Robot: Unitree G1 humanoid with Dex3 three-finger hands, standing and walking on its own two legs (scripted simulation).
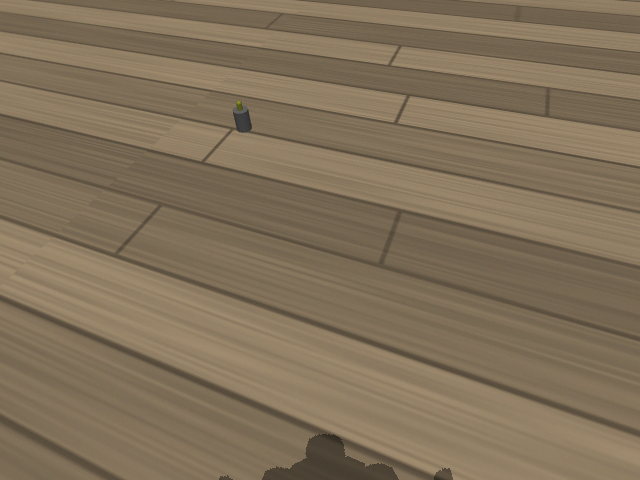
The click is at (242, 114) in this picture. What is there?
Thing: necked bottle
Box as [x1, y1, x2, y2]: [233, 101, 251, 132]
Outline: 237,101 237,105 233,108 233,114 237,130 244,132 251,128 247,107 243,106 239,101
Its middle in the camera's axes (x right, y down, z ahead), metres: -0.43 -0.67 +2.15
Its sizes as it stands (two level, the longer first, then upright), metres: 0.084 0.084 0.168
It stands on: the floor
